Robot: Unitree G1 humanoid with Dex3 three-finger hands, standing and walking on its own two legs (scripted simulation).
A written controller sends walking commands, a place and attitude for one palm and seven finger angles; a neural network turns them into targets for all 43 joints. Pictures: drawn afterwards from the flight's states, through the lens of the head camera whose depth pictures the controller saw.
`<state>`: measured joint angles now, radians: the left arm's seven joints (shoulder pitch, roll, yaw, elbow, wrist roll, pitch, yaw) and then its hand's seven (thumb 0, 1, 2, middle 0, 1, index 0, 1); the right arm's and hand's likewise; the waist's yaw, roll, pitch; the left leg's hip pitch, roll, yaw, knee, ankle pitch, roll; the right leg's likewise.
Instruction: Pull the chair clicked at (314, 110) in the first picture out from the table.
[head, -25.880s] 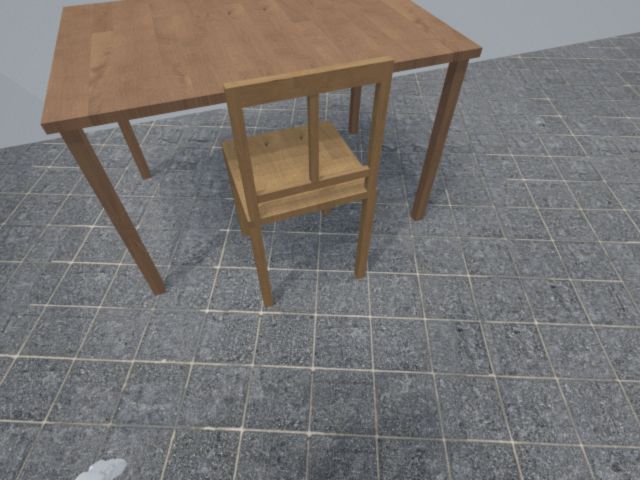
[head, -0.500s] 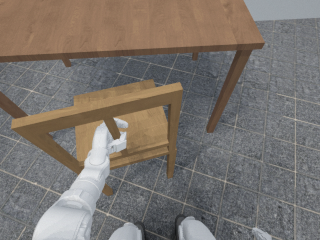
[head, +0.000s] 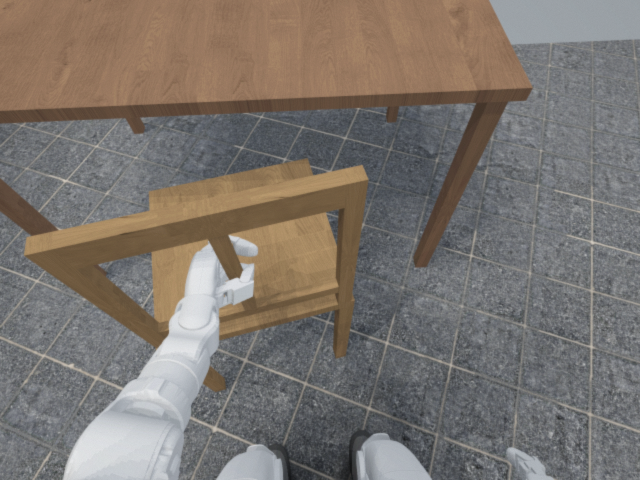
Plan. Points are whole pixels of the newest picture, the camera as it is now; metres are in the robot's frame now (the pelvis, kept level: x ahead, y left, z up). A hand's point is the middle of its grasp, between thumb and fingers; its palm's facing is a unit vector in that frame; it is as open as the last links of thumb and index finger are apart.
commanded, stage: step backward, pulling the chair out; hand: left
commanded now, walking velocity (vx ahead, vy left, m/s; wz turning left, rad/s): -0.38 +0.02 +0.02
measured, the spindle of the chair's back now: (235, 274) +0.40 +0.13 -0.08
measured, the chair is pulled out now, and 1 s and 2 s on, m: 0.14 0.14 0.17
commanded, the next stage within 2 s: stop walking, hand still on the chair in 0.98 s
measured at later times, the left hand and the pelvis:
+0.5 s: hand (246, 282) +0.38 +0.10 -0.06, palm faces -0.01 -0.98 -0.19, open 5.3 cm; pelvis +0.00 -0.01 +0.00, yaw +0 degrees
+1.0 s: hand (246, 282) +0.38 +0.10 -0.06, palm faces +0.01 -0.98 -0.19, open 5.3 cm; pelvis -0.01 -0.01 +0.00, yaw +0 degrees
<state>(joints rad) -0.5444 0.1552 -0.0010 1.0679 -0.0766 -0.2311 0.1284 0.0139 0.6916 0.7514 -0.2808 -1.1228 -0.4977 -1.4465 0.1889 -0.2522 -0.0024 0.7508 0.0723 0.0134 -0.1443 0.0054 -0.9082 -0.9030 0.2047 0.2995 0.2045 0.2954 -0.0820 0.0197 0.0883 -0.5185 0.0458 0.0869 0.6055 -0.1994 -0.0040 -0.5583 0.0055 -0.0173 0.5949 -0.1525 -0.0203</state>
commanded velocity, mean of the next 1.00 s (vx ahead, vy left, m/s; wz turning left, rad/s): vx -0.38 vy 0.01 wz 0.03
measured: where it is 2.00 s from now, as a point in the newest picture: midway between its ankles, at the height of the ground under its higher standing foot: outside the picture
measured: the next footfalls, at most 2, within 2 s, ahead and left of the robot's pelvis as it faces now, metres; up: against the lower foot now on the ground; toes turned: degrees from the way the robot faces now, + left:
none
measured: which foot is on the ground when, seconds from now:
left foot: down 0.00-1.00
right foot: down 0.00-1.00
